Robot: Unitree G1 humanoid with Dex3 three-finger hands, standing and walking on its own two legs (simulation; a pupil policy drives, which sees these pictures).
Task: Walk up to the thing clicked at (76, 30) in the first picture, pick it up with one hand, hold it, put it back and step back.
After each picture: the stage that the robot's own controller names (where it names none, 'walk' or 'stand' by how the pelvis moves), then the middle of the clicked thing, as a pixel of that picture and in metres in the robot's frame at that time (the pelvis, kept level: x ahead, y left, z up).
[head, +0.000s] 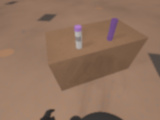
stand; (78, 37) +0.80 +0.21 +0.01
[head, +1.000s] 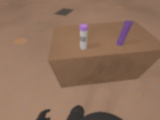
rise first; (83, 37) +0.74 +0.19 +0.03
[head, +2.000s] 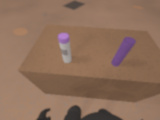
rise first; (65, 49) +0.49 +0.26 +0.04
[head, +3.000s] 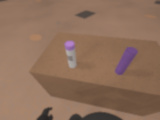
stand; (71, 55) +0.50 +0.23 +0.02
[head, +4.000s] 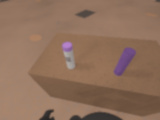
stand; (69, 57) +0.49 +0.24 +0.01
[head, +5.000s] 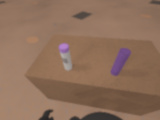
stand; (66, 58) +0.48 +0.26 +0.01
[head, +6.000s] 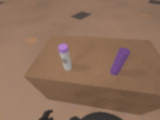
stand; (65, 58) +0.48 +0.26 +0.01
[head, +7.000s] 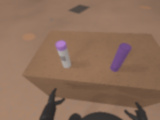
rise first; (64, 55) +0.48 +0.27 +0.02
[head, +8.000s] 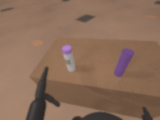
go down; (69, 59) +0.47 +0.26 +0.02
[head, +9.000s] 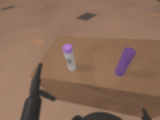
go down; (70, 58) +0.48 +0.26 +0.02
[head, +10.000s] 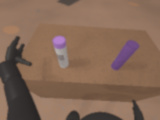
go down; (62, 54) +0.45 +0.23 +0.05
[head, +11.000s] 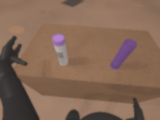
approach; (61, 52) +0.47 +0.24 +0.05
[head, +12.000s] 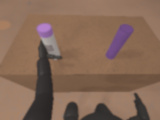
close; (51, 44) +0.49 +0.26 +0.09
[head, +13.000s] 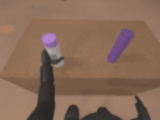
lift; (55, 53) +0.44 +0.24 +0.08
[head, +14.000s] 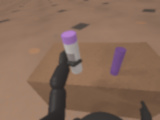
lift; (73, 55) +0.34 +0.14 +0.23
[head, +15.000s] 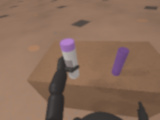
hold; (71, 61) +0.34 +0.16 +0.18
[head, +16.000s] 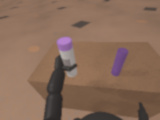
hold; (68, 59) +0.33 +0.17 +0.20
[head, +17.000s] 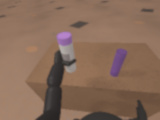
crouch; (68, 54) +0.36 +0.18 +0.21
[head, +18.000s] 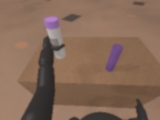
lower; (56, 40) +0.46 +0.24 +0.23
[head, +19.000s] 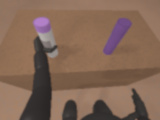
lower; (48, 41) +0.51 +0.24 +0.10
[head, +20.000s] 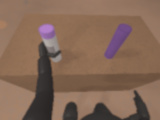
lower; (52, 46) +0.48 +0.24 +0.09
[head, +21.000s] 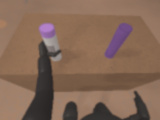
lower; (52, 45) +0.48 +0.24 +0.09
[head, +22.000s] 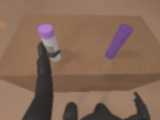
lower; (51, 46) +0.48 +0.25 +0.09
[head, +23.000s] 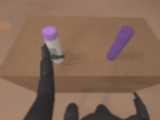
open; (54, 47) +0.47 +0.24 +0.09
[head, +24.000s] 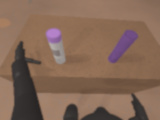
sink last; (57, 49) +0.46 +0.23 +0.08
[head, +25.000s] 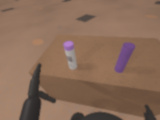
stand; (71, 56) +0.48 +0.24 +0.06
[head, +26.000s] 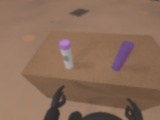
stand; (67, 56) +0.47 +0.24 +0.05
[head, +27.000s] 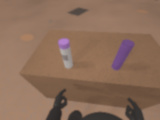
stand; (66, 55) +0.47 +0.24 +0.06
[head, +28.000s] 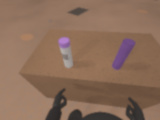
stand; (66, 54) +0.47 +0.24 +0.07
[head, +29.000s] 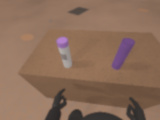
stand; (65, 54) +0.47 +0.24 +0.07
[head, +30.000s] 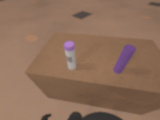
stand; (70, 57) +0.47 +0.22 +0.04
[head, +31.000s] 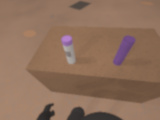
walk; (69, 51) +0.50 +0.23 +0.03
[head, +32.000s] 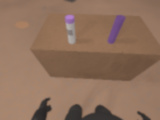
walk; (71, 31) +0.71 +0.26 +0.03
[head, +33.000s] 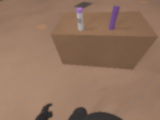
stand; (80, 20) +1.07 +0.27 +0.04
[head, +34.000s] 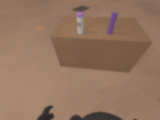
stand; (80, 24) +1.07 +0.26 +0.02
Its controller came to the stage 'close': yes
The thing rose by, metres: 0.21
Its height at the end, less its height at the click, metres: +0.00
